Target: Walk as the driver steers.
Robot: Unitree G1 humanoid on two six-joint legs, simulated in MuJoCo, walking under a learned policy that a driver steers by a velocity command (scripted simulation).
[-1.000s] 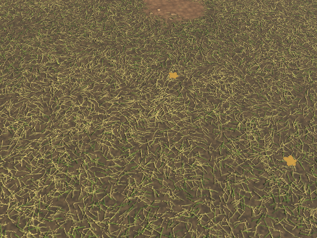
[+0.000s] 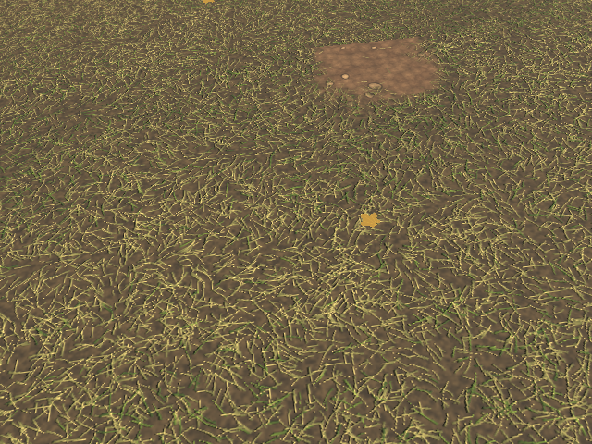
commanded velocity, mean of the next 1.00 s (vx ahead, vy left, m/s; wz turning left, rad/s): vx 0.47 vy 0.00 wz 0.06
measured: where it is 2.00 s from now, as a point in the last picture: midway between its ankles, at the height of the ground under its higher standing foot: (303, 323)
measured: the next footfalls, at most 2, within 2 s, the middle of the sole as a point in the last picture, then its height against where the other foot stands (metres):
left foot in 0.36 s outside the picture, level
right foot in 0.92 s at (362, 383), level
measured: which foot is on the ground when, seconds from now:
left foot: up 0.00-0.34, down 0.36-0.92, up 0.94-1.00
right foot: down 0.00-0.36, up 0.38-0.90, down 0.92-1.00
